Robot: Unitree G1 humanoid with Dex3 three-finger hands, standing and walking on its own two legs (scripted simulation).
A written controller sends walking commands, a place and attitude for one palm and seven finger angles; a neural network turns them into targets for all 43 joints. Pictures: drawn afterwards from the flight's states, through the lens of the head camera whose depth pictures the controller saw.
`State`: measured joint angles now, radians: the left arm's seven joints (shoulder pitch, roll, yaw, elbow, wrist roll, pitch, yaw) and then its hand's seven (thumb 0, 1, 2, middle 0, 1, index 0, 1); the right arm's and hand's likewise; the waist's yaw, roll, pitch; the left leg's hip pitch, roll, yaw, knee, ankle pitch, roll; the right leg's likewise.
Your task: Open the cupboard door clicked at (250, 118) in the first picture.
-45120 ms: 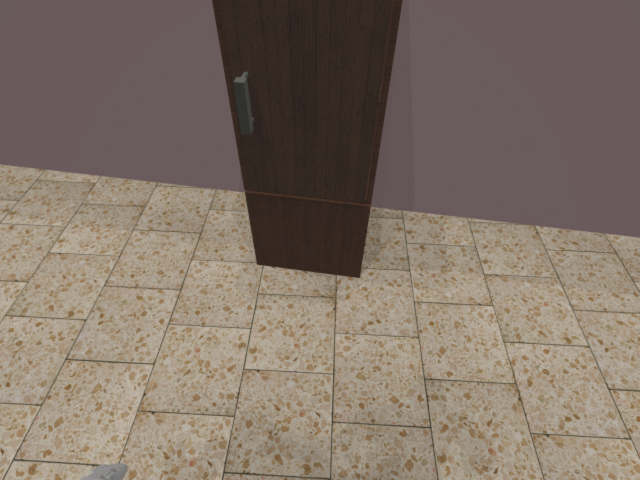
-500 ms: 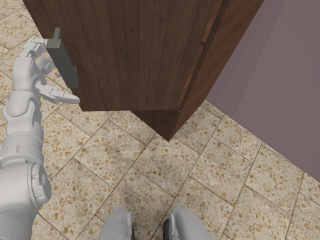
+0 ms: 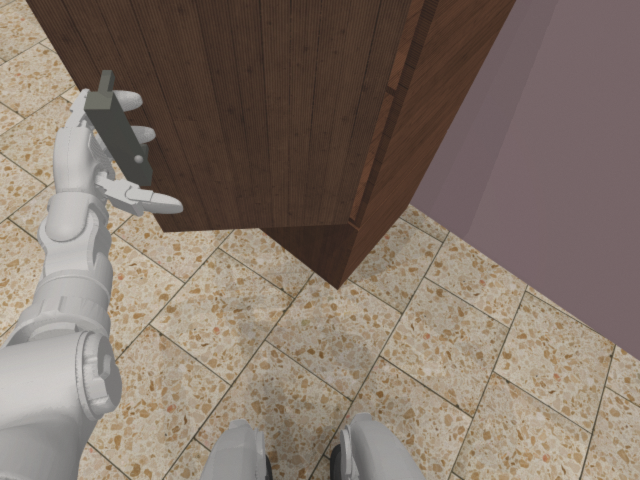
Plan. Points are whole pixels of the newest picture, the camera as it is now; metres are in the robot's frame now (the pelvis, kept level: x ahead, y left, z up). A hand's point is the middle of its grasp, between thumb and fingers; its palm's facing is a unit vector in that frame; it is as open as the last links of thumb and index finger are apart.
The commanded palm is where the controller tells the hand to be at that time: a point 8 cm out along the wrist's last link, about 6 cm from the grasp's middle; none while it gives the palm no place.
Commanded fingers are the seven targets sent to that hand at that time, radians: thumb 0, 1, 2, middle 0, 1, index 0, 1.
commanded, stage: slide the fingers in behind the handle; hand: left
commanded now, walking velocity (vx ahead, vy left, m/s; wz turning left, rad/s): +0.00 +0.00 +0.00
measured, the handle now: (125, 131) +0.54 +0.22 +0.05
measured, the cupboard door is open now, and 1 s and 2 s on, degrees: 45 45 81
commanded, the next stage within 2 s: close the thumb around the handle in 0.22 s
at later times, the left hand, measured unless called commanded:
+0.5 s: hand (139, 160) +0.49 +0.19 +0.06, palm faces +0.06 -1.00 -0.02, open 13.3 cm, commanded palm +0.46 +0.23 +0.06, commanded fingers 0.00 0.06 0.54 -0.34 -1.26 -0.34 -1.26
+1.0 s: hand (135, 161) +0.48 +0.20 +0.06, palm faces +0.05 -1.00 -0.01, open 6.2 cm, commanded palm +0.46 +0.23 +0.06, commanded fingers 0.00 0.90 0.90 -0.40 -1.35 -0.40 -1.35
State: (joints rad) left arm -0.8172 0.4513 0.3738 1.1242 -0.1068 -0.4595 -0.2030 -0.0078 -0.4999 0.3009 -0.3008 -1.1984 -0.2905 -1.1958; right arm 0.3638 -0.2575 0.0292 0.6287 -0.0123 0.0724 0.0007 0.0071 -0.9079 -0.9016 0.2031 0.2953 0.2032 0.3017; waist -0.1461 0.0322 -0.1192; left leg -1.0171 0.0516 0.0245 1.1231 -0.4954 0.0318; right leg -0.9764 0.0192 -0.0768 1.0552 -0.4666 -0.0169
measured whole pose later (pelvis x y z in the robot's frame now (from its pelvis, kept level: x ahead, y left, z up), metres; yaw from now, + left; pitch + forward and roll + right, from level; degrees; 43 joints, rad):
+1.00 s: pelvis +0.00 +0.00 +0.00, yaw +0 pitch +22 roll -3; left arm -0.80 0.44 0.37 1.11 -0.12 -0.47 -0.22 0.01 0.65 0.79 -0.37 -1.34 -0.35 -1.33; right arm 0.36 -0.26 0.02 0.63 -0.01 0.06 -0.01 0.01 -0.91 -0.90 0.20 0.30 0.20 0.30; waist -0.14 0.03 -0.12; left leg -1.01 0.05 0.02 1.12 -0.50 0.03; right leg -0.97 0.02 -0.08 1.05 -0.47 -0.02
